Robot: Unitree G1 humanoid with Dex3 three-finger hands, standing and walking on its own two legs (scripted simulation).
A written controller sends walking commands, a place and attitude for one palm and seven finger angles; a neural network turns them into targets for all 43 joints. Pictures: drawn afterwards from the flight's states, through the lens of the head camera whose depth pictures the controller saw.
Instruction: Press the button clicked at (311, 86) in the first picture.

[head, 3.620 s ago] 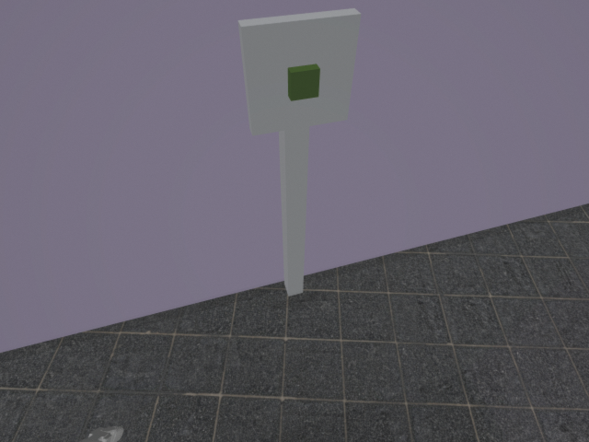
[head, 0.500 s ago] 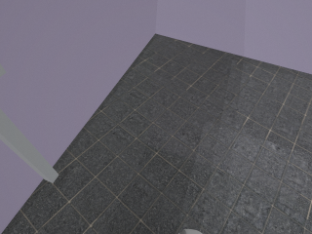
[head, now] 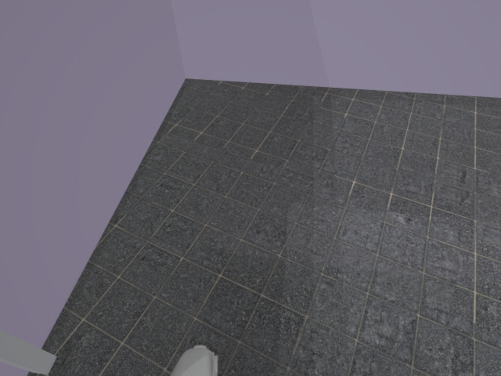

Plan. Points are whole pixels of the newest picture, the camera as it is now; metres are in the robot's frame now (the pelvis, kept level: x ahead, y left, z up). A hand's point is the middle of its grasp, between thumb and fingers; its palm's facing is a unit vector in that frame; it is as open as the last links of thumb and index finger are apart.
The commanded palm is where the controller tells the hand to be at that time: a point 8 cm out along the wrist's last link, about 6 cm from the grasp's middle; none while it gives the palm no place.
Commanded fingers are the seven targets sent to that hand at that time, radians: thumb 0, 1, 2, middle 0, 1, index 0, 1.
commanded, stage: walk to a spot facing it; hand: left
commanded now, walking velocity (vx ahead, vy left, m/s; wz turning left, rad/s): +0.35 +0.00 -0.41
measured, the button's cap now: out of the picture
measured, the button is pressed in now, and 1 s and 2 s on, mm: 0 0 0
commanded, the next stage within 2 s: none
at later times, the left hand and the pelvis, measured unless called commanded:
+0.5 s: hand (132, 294) +0.30 +0.29 -0.18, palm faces -0.19 -0.97 -0.18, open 7.4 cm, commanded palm none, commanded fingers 0.00 0.90 0.90 -0.20 -0.30 -0.20 -0.30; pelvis +0.19 +0.11 +0.00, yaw -17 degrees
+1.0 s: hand (233, 220) +0.52 +0.10 -0.19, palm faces -0.55 -0.83 -0.11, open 7.4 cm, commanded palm none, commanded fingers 0.00 0.90 0.90 -0.20 -0.30 -0.20 -0.30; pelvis +0.34 +0.03 -0.03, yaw -34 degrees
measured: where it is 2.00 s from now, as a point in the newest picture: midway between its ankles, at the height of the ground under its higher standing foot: (253, 318)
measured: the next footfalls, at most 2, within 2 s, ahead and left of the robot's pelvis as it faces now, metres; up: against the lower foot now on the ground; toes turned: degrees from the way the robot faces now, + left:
left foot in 0.20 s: +0.23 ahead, +0.14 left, +0.00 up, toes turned -1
right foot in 0.94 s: +0.37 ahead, -0.05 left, +0.00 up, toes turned -40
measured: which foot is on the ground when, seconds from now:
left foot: up 0.00-0.18, down 0.20-0.92, up 0.94-1.00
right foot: down 0.00-0.20, up 0.22-0.92, down 0.94-1.00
